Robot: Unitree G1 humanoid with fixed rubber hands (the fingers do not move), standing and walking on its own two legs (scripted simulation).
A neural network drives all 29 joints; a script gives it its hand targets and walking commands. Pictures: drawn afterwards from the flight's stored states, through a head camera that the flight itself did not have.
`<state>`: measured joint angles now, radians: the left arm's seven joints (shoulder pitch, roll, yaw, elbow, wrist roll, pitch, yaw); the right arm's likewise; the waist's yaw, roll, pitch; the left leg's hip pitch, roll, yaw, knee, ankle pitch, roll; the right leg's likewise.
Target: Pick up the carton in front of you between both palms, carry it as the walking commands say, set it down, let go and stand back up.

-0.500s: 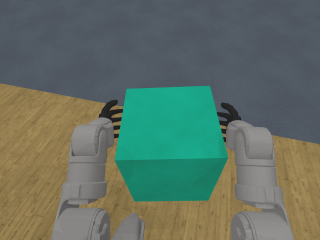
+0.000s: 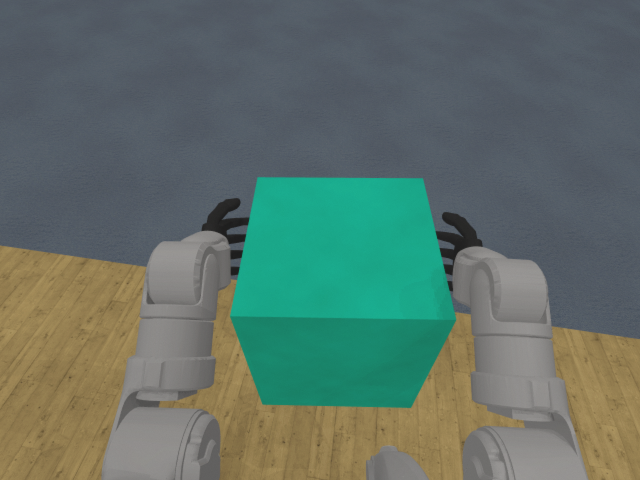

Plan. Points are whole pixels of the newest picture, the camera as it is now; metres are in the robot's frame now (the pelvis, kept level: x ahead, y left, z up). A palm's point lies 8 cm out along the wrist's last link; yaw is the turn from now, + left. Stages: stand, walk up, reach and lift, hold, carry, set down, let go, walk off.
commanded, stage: carry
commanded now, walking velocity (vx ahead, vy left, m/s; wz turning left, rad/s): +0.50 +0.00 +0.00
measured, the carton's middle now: (338, 298) +0.35 -0.02 +0.01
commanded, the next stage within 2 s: none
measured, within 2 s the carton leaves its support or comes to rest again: neither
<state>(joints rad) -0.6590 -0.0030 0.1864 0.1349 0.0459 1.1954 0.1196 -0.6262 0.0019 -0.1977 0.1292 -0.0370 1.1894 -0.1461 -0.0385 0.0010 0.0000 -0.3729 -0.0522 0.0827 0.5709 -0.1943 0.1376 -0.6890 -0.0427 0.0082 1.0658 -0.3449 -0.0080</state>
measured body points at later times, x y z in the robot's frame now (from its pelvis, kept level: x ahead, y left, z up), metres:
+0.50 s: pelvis +0.22 -0.04 -0.03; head +0.28 -0.05 +0.42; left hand +0.58 +0.13 +0.05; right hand +0.60 -0.18 +0.04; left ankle +0.23 +0.10 -0.74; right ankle +0.28 -0.09 -0.76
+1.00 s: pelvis +0.30 +0.00 -0.05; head +0.25 +0.01 +0.39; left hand +0.65 +0.16 +0.07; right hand +0.65 -0.14 +0.07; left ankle +0.25 +0.10 -0.75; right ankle +0.28 -0.09 -0.76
